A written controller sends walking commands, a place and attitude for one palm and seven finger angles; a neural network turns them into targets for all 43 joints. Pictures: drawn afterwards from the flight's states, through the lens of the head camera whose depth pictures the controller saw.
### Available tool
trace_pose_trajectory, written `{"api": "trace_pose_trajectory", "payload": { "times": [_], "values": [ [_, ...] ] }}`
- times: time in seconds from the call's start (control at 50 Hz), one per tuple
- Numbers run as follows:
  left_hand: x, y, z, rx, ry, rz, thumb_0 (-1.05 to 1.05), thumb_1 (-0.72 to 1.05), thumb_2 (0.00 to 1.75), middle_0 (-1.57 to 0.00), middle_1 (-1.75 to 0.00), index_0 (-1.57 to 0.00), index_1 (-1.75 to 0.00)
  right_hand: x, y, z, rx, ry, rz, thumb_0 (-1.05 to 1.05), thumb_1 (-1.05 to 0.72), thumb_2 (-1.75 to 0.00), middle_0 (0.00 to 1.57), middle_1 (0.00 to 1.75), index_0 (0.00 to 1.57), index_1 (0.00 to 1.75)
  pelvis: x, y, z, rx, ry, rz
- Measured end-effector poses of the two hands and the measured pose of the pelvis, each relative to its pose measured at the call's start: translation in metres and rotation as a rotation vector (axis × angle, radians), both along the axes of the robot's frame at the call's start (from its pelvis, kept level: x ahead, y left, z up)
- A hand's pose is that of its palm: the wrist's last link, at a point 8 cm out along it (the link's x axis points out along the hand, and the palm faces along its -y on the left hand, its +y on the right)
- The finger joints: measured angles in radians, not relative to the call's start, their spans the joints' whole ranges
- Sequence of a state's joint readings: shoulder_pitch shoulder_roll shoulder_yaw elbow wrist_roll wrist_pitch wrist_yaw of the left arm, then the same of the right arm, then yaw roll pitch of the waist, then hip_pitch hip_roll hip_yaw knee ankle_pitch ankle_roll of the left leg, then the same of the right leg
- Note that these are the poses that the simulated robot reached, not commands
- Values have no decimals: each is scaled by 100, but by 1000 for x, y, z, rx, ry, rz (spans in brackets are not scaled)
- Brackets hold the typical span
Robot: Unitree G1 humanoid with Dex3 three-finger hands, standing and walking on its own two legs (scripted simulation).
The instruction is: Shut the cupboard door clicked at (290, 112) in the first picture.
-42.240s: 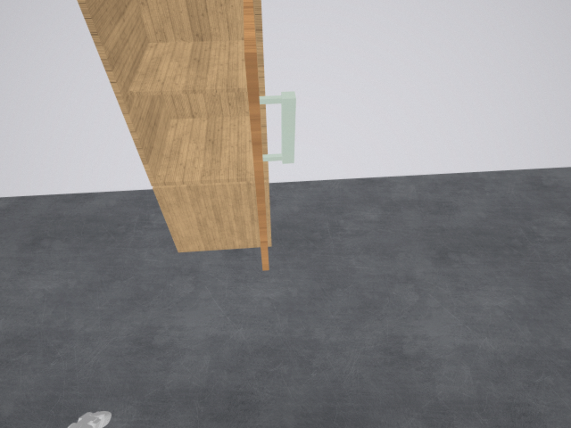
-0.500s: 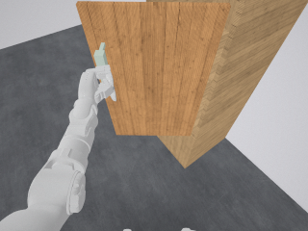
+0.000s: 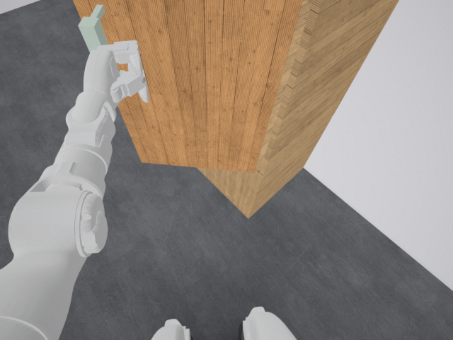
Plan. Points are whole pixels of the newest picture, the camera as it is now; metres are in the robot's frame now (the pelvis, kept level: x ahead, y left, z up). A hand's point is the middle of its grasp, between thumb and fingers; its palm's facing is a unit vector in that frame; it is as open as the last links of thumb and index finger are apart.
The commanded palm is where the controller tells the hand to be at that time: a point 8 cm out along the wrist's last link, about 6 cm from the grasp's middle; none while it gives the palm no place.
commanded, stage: push the door shut along its arc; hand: left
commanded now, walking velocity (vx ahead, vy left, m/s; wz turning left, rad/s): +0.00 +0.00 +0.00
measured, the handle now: (108, 54) +0.60 +0.15 +0.12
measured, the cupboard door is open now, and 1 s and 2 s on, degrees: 42 30 29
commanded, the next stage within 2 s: pull the fist back off the door in 0.80 s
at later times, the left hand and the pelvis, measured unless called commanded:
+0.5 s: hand (158, 53) +0.58 +0.06 +0.13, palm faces -0.28 -0.96 +0.00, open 3.1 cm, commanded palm +0.59 +0.10 +0.13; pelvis +0.01 +0.00 -0.01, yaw -1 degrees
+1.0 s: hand (168, 39) +0.62 +0.04 +0.14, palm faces -0.12 -0.99 +0.10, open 3.2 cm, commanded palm +0.61 +0.06 +0.13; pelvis +0.01 +0.00 -0.02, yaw +0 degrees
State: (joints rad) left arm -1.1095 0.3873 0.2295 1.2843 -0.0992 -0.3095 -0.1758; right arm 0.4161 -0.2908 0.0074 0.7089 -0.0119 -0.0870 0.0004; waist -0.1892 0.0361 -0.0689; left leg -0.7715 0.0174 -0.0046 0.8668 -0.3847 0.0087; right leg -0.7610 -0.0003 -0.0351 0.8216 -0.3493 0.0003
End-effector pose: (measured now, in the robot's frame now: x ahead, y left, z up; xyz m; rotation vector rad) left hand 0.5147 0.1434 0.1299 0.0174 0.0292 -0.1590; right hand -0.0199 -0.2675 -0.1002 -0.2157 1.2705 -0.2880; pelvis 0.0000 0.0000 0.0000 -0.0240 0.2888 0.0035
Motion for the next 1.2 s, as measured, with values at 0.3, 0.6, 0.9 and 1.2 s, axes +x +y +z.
{"api": "trace_pose_trajectory", "payload": {
  "times": [0.3, 0.6, 0.9, 1.2],
  "values": [
    [37, -18, 3, 0, 23, -77, 2, 90, 90, -130, -150, -129, -150, -16, 10, -2, 28, 81, -66, 1, -90, -90, 21, 30, 20, 30, 12, -3, -2, -4, 46, -16],
    [73, -27, 5, 6, 31, -141, 0, 88, 91, -130, -150, -129, -150, -35, 10, 3, -10, 173, -88, 0, -90, -90, 21, 30, 20, 30, 15, 0, -10, -14, 110, -13],
    [86, -41, 8, 12, 39, -181, 2, 96, 98, -130, -150, -129, -150, -51, 19, 1, -15, 236, -91, 0, -90, -90, 21, 30, 20, 30, 13, 4, -19, -29, 146, 6],
    [80, -71, 0, 44, -32, 332, 1, 92, 94, -130, -150, -129, -150, -54, 46, -11, 136, 223, -63, 0, -91, -90, 21, 30, 20, 30, 14, 0, -22, -23, 186, -13]
  ]
}}
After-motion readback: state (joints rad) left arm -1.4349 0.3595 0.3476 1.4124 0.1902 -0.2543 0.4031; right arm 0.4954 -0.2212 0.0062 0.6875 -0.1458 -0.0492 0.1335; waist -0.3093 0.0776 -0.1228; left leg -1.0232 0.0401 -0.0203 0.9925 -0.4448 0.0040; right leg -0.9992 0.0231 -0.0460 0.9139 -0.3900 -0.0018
